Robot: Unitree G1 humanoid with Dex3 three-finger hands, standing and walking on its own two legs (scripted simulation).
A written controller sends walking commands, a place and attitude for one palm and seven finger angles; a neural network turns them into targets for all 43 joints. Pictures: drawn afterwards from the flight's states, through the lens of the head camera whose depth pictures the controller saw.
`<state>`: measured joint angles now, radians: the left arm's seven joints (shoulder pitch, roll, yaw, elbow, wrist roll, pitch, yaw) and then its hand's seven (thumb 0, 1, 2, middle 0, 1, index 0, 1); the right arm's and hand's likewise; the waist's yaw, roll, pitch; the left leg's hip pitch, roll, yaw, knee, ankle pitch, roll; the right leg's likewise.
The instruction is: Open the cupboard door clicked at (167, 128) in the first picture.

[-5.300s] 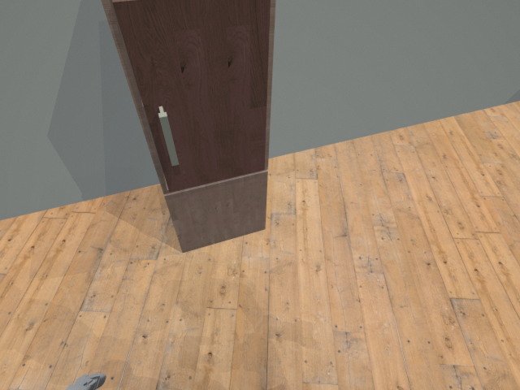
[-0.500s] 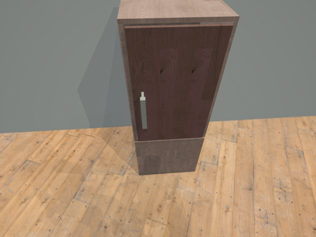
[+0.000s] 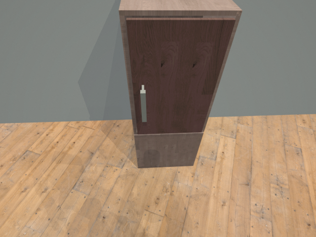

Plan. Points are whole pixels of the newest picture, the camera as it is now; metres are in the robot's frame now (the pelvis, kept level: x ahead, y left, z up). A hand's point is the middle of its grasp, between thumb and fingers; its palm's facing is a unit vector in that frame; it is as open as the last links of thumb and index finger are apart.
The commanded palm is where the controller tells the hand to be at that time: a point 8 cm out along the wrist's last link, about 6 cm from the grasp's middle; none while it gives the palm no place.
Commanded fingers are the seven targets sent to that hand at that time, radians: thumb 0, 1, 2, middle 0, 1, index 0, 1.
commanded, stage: look again from close up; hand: left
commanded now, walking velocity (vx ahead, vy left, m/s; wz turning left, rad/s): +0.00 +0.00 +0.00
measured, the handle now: (143, 104) +0.66 +0.10 -0.10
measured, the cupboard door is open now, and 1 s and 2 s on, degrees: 0 0 0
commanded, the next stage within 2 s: shuffle to correct the standing spot in 0.54 s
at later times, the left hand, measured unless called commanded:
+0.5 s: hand out of the picture +0.06 +0.22 -0.16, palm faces +0.02 -0.96 -0.28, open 7.4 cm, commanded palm none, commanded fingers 0.00 0.90 0.90 -0.20 -0.30 -0.20 -0.30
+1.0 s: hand out of the picture -0.03 +0.16 -0.18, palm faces +0.02 -0.99 -0.16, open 7.4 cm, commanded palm none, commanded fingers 0.00 0.90 0.90 -0.20 -0.30 -0.20 -0.30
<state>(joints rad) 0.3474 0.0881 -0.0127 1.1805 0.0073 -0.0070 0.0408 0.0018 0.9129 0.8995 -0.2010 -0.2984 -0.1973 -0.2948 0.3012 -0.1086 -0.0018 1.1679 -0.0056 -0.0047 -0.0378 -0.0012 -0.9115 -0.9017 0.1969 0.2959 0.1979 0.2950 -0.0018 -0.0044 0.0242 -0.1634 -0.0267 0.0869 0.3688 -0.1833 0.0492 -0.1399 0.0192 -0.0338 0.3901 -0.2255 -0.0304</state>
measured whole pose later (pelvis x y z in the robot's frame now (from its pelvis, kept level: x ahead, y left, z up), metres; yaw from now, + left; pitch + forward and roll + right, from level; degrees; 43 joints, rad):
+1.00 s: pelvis +0.00 -0.01 +0.00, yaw +1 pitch +0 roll +0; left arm 0.36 0.16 0.02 1.08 0.03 0.05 -0.02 0.00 0.91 0.90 -0.20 -0.30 -0.20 -0.29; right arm 0.35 -0.17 -0.04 1.11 -0.03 0.00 -0.02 0.00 -0.91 -0.90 0.20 0.30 0.20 0.30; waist -0.03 -0.01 0.01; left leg -0.20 -0.02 0.06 0.40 -0.20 0.05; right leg -0.35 -0.04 -0.03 0.74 -0.38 -0.01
